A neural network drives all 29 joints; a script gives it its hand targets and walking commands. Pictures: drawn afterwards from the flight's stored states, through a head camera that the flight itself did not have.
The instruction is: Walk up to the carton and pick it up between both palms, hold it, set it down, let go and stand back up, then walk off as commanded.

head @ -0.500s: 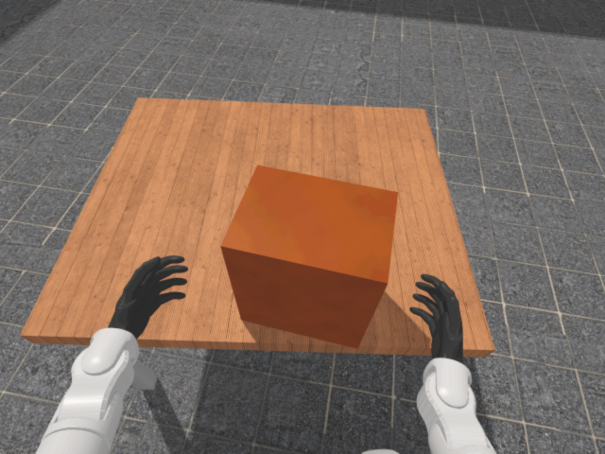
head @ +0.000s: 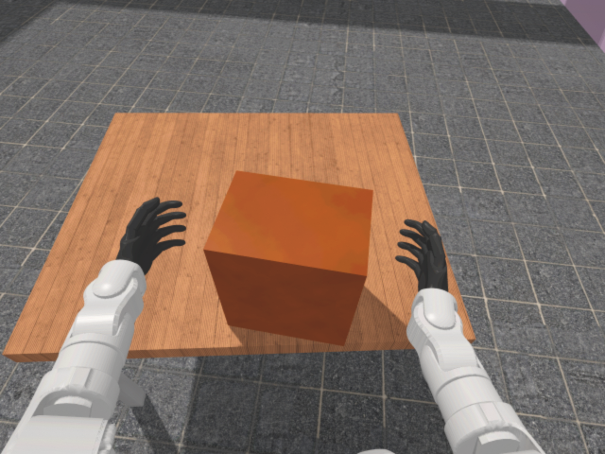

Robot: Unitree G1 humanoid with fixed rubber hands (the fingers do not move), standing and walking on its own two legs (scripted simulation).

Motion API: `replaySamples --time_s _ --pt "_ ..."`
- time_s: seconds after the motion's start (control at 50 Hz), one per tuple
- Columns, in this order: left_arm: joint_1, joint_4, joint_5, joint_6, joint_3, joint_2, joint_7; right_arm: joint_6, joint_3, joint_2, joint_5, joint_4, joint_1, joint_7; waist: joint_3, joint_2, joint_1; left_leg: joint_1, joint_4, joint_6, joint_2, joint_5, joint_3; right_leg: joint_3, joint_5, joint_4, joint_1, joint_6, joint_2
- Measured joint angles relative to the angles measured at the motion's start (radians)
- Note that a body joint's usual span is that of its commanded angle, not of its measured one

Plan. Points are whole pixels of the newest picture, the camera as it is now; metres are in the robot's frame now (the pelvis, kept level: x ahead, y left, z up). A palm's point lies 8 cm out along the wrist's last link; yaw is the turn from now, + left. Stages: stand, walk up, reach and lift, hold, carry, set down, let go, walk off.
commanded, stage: reach and lift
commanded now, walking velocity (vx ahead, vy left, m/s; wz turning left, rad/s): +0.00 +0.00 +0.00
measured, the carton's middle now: (293, 264) +0.42 -0.02 -0.08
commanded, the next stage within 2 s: none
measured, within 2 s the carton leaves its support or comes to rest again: neither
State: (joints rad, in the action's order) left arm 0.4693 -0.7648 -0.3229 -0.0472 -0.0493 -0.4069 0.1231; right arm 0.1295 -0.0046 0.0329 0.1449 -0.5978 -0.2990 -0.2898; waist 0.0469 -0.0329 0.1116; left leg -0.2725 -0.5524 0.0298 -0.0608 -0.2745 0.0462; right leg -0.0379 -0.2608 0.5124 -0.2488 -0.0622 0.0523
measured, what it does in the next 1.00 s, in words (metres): stands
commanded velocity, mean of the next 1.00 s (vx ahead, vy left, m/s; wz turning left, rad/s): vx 0.00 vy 0.00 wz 0.00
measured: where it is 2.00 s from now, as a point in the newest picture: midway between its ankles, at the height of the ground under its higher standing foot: outside the picture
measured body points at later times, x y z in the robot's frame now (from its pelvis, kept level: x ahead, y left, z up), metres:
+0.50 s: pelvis +0.01 +0.00 +0.00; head +0.03 +0.01 +0.45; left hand +0.45 +0.18 +0.08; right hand +0.37 -0.21 +0.07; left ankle +0.01 +0.13 -0.73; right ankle +0.01 -0.16 -0.73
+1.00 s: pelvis +0.00 +0.01 +0.00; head +0.05 +0.03 +0.44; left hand +0.46 +0.19 +0.05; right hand +0.37 -0.21 +0.03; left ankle +0.01 +0.13 -0.73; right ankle +0.01 -0.16 -0.73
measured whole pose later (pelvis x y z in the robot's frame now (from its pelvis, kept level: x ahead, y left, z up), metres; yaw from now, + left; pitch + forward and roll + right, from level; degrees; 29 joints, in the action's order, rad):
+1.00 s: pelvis +0.00 +0.01 +0.00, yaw +1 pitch +10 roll -2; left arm 0.86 -1.39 -0.37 -0.26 -0.17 -0.41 0.09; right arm 0.23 0.00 0.08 0.21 -1.16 -0.70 -0.25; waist -0.09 0.00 0.20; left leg -0.51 -0.61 0.03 -0.06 -0.28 0.01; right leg -0.01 -0.24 0.50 -0.43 -0.07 0.05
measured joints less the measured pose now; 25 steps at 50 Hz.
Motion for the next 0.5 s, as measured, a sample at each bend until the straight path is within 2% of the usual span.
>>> replaySamples --time_s 0.2,0.3,0.5 --pt "0.137 -0.142 0.002 0.012 0.0 0.0 -0.001 -0.051 0.0 0.031 0.03 -0.072 -0.118 0.0 -0.004 0.0 0.024 0.0 0.009 0.0 0.0 0.002 0.0 0.001 0.002 -0.008 0.0 0.0 0.0" --pt "0.174 -0.169 0.008 0.014 0.0 0.0 -0.009 -0.053 0.0 0.042 0.045 -0.103 -0.164 0.0 -0.011 0.001 0.026 0.0 0.015 0.0 0.0 0.004 -0.001 0.001 0.002 -0.012 -0.001 0.0 0.0" --pt "0.287 -0.312 0.001 -0.006 -0.014 0.0 -0.018 -0.066 0.0 0.047 0.05 -0.227 -0.296 0.0 -0.021 0.0 0.04 0.0 0.02 0.0 0.0 0.005 -0.001 0.002 0.003 -0.015 -0.002 0.0 0.0"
